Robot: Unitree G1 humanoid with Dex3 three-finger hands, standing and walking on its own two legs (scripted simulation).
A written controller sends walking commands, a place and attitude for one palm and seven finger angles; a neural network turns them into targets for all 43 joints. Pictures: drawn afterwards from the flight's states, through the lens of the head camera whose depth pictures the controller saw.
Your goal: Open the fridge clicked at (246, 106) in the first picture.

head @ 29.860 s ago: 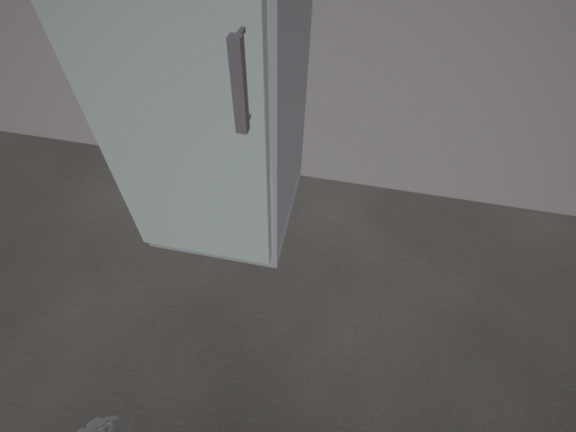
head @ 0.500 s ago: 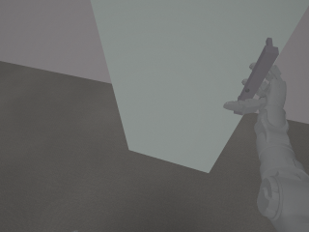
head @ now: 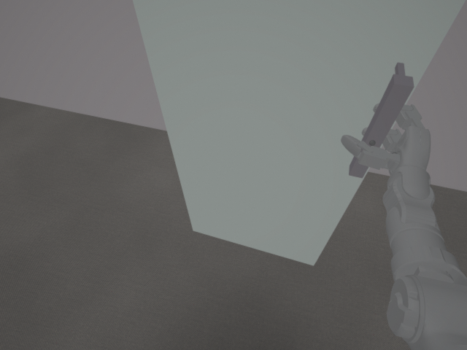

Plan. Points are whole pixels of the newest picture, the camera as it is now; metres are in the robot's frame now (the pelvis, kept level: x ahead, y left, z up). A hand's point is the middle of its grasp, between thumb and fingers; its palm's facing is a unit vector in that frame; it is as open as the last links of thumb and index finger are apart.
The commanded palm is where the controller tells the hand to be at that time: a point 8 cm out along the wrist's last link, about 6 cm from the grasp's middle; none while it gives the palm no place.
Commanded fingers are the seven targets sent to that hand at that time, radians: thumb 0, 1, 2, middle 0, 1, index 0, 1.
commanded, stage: grip the handle and tug to test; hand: right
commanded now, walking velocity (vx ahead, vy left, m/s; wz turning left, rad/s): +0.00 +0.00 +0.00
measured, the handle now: (375, 125) +0.52 -0.19 +0.12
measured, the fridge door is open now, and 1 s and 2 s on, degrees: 1 2 25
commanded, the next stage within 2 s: pull the door a little, standing still in 1.00 s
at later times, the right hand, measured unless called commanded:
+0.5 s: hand (366, 139) +0.47 -0.16 +0.12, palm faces +0.16 +0.99 +0.01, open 6.2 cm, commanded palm +0.44 -0.21 +0.12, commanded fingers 0.00 -0.90 -0.90 0.45 1.40 0.45 1.40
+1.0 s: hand (365, 141) +0.47 -0.16 +0.12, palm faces +0.16 +0.99 +0.01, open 6.2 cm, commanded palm +0.41 -0.21 +0.12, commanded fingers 0.00 -0.90 -0.90 0.45 1.40 0.45 1.40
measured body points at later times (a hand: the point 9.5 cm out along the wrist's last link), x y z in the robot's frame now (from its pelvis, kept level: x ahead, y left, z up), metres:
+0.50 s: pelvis -0.01 +0.01 +0.00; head +0.04 +0.00 +0.45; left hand +0.03 +0.27 -0.12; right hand +0.46 -0.21 +0.13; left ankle -0.02 +0.11 -0.71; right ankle +0.04 -0.11 -0.71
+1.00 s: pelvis +0.01 +0.00 +0.00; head +0.04 +0.00 +0.45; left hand +0.05 +0.27 -0.11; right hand +0.45 -0.21 +0.12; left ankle -0.02 +0.11 -0.71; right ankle +0.04 -0.11 -0.71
